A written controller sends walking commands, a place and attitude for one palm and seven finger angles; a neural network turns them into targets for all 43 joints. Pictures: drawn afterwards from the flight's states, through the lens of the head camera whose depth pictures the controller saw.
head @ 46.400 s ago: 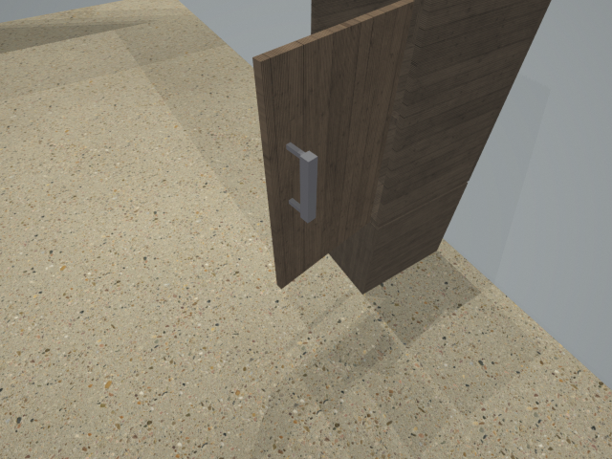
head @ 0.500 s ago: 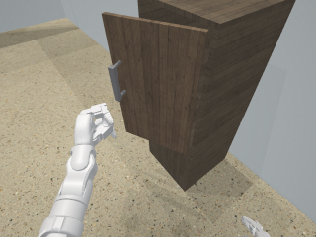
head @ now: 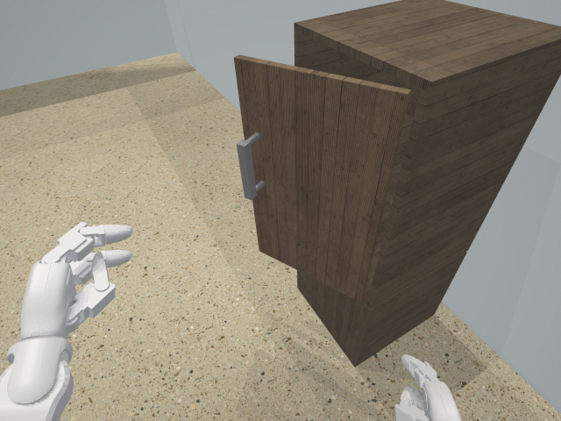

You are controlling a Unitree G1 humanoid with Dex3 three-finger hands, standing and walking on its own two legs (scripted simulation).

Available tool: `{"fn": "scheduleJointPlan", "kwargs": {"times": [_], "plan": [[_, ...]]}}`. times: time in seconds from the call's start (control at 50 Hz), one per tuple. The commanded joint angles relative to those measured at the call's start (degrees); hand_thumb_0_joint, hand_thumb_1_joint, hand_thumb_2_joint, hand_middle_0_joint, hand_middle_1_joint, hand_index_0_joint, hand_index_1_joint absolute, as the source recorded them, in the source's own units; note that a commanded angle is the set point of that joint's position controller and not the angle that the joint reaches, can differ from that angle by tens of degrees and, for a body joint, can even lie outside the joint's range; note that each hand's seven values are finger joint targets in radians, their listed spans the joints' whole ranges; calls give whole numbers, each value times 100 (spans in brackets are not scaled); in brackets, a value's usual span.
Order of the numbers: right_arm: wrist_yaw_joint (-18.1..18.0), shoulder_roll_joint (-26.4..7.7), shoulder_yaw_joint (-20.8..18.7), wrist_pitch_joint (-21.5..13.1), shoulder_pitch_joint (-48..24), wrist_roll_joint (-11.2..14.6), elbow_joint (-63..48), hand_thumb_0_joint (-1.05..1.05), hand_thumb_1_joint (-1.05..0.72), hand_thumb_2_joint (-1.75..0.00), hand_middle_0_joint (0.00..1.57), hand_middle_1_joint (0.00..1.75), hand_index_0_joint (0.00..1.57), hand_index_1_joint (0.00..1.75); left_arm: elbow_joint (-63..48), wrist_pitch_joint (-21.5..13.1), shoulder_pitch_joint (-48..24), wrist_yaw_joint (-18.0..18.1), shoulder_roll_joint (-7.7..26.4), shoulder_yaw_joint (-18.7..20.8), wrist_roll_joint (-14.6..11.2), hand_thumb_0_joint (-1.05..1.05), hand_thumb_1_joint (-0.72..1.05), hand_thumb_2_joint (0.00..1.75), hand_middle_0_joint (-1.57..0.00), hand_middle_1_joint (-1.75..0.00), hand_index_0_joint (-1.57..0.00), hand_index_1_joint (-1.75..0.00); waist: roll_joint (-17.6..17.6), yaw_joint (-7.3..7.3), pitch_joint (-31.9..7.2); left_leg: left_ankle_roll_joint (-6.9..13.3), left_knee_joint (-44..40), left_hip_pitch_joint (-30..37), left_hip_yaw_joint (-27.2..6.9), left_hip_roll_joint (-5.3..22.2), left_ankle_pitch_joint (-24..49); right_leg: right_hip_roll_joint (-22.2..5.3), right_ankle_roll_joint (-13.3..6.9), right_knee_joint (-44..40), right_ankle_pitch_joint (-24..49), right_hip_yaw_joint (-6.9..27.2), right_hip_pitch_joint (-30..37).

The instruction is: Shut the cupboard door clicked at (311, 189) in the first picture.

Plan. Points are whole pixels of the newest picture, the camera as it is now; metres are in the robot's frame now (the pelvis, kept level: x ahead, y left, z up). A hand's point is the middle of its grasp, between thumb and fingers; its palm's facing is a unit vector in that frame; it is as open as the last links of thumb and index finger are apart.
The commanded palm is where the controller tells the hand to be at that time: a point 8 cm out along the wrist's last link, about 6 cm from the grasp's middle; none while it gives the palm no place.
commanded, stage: draw the hand back to the body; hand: left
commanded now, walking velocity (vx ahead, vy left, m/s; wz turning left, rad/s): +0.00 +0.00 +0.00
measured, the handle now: (252, 166) +0.65 +0.15 +0.01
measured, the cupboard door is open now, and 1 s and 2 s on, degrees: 27 27 27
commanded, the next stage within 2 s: step back with the hand held close in 0.52 s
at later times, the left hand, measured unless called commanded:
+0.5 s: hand (80, 303) +0.19 +0.25 +0.16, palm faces +0.45 -0.80 -0.40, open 7.4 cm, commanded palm +0.14 +0.29 +0.17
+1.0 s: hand (52, 305) +0.18 +0.27 +0.16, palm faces +0.37 -0.77 -0.52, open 7.4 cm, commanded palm +0.13 +0.31 +0.17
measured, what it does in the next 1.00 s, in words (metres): stands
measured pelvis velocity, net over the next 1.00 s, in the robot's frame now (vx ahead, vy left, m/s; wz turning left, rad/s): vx -0.01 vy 0.01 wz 0.00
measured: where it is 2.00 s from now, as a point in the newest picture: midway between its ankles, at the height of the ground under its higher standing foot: outside the picture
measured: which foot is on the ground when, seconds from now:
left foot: down 0.00-1.00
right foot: down 0.00-1.00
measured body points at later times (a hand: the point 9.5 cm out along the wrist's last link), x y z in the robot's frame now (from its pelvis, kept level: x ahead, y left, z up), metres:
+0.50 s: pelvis +0.00 -0.01 +0.00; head -0.02 -0.04 +0.45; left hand +0.16 +0.29 +0.18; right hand +0.19 -0.23 -0.08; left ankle +0.00 +0.11 -0.74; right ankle -0.03 -0.13 -0.74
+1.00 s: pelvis -0.01 +0.01 +0.00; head +0.00 +0.00 +0.45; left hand +0.16 +0.31 +0.19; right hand +0.16 -0.23 -0.09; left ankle +0.00 +0.11 -0.74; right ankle -0.03 -0.13 -0.74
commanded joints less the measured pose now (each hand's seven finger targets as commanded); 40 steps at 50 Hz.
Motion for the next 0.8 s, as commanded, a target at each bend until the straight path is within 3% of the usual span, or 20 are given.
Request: {"fn": "scheduleJointPlan", "kwargs": {"times": [0.0, 0.04, 0.12, 0.18, 0.26, 0.34, 0.36, 0.4, 0.44, 0.62, 0.64, 0.66, 0.7, 0.74, 0.78], "plan": [[-21, -588, -312, -455, -798, -33, -911, 0, -90, -90, 20, 30, 20, 30, -1724, -405, -384, 162, 1163, 1036, -32, 0, 90, 90, -36, -48, -36, -48, 208, -12, -522, -25, -397, 277, 168, 187, 1435, 9, -136, -307, 1371, -317, -19], [-18, -600, -350, -516, -782, -42, -908, 0, -90, -90, 20, 30, 20, 30, -1880, -432, -67, 196, 1281, 1264, -55, 0, 90, 90, -31, -42, -31, -42, 9, 15, -551, -21, -375, 272, 169, 199, 1483, 17, -116, -300, 1426, -339, -16], [-31, -618, -402, -629, -763, -15, -878, 0, -90, -90, 20, 30, 20, 30, -2056, -479, 469, 253, 1467, 1665, -66, 0, 90, 90, -20, -30, -20, -30, 30, 60, -387, -31, -374, 177, 196, 213, 1402, 21, -111, -319, 1304, -335, -84], [-60, -678, -428, -688, -707, -22, -764, 0, -90, -90, 20, 30, 20, 30, -1720, -426, 240, 227, 1040, 1206, -27, 0, 90, 90, -20, -30, -20, -30, -126, -84, 50, 12, -398, 158, 201, 210, 1147, 24, -75, -427, 1033, -331, -435], [-129, -747, -474, -710, -665, -33, -749, 0, -90, -90, 20, 30, 20, 30, -1550, -432, -31, 280, 1145, 1264, -5, 0, 90, 90, -20, -30, -20, -30, -417, -64, 9, 80, -410, 163, 175, 179, 882, 4, -56, -414, 751, -296, -480], [-166, -694, -462, -772, -743, -50, -767, 0, -90, -90, 20, 30, 20, 30, -1871, -517, -39, 300, 1330, 1413, -3, 0, 90, 90, -20, -30, -20, -30, -153, 39, -494, 107, -340, 311, 221, 135, 1087, -47, -65, -339, 992, -239, -178], [-165, -666, -447, -800, -748, -60, -749, 0, -90, -90, 20, 30, 20, 30, -1845, -534, 70, 316, 1367, 1477, -9, 0, 90, 90, -20, -30, -20, -30, -211, 62, -475, 101, -320, 267, 228, 127, 1162, -54, -63, -317, 1119, -253, -138], [-158, -644, -421, -837, -769, -55, -756, 0, -90, -90, 20, 30, 20, 30, -2102, -545, 62, 319, 1400, 1474, -3, 0, 90, 90, -20, -30, -20, -30, 188, 71, -563, 66, -318, 308, 234, 132, 1252, -69, -81, -325, 1195, -226, -52], [-154, -616, -406, -874, -787, -57, -735, 0, -90, -90, 20, 30, 20, 30, -2091, -555, 123, 329, 1370, 1476, 6, 0, 90, 90, -20, -30, -20, -30, 308, 65, -344, 37, -319, 252, 252, 134, 1251, -48, -92, -342, 1195, -250, -152], [-132, -633, -449, -765, -717, -36, -732, 0, -90, -90, 20, 30, 20, 30, -1539, -477, 337, 220, 1168, 1437, -79, 0, 90, 90, -20, -30, -20, -30, -327, 27, 4, 61, -368, 172, 298, 204, 1179, -17, -34, -424, 1133, -236, -309], [-88, -847, -539, -653, -683, -7, -835, 0, -90, -90, 20, 30, 20, 30, -1754, -726, -163, 280, 1759, 1971, -25, 0, 90, 90, -20, -30, -20, -30, -291, -192, 164, 168, 90, -234, 133, 275, 837, -404, -81, -797, 1158, 285, -692], [-82, -782, -538, -589, -697, -21, -731, 0, -90, -90, 20, 30, 20, 30, -1364, -787, 289, 263, 1437, 1707, -42, 0, 90, 90, -20, -30, -20, -30, -647, -239, 56, 158, 339, -219, 77, 229, 796, -611, -165, -861, 1224, 389, -772], [-68, -758, -570, -496, -718, -38, -725, 0, -90, -90, 20, 30, 20, 30, -1496, -854, 441, 258, 1397, 1574, 10, 0, 90, 90, -20, -30, -20, -30, -708, -260, -62, 115, 503, -270, 90, 214, 853, -799, -241, -753, 1666, 419, -762], [-63, -792, -628, -412, -631, -38, -759, 0, -90, -90, 20, 30, 20, 30, -1685, -922, 701, 291, 1419, 1616, 5, 0, 90, 90, -20, -30, -20, -30, -540, -275, -441, 95, 438, -234, 87, 265, 1149, -819, -259, -463, 1968, 293, -585], [-95, -840, -657, -347, -659, -45, -829, 0, -90, -90, 20, 30, 20, 30, -2064, -954, 842, 333, 1579, 1765, -6, 0, 90, 90, -20, -30, -20, -30, -103, -278, -793, 87, 232, -68, 38, 361, 1968, -658, -172, -115, 2403, 43, -370]]}}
